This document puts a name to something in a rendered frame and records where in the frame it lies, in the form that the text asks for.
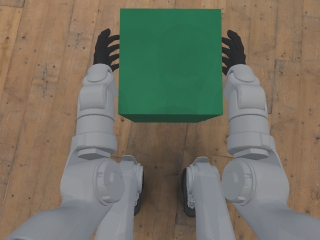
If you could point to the carton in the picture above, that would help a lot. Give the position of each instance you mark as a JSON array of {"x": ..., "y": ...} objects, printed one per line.
[{"x": 170, "y": 65}]

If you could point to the left robot shin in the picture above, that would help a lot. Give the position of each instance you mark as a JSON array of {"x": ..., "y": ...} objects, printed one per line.
[{"x": 130, "y": 158}]

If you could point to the robot right upper arm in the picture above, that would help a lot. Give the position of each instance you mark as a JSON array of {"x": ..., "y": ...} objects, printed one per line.
[{"x": 259, "y": 191}]

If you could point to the right robot hand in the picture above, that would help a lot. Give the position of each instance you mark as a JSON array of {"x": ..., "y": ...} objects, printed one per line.
[{"x": 235, "y": 53}]

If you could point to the robot left upper arm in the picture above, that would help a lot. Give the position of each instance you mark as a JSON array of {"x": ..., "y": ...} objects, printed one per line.
[{"x": 88, "y": 190}]

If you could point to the left robot thigh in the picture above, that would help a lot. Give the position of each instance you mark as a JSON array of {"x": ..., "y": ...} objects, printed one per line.
[{"x": 118, "y": 223}]

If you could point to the robot right forearm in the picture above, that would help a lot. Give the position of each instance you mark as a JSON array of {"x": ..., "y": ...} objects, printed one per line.
[{"x": 249, "y": 135}]

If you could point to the left robot hand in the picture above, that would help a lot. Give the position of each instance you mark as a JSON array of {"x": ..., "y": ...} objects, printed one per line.
[{"x": 102, "y": 51}]

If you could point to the robot left forearm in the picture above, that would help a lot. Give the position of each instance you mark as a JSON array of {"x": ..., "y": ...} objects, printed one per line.
[{"x": 95, "y": 117}]

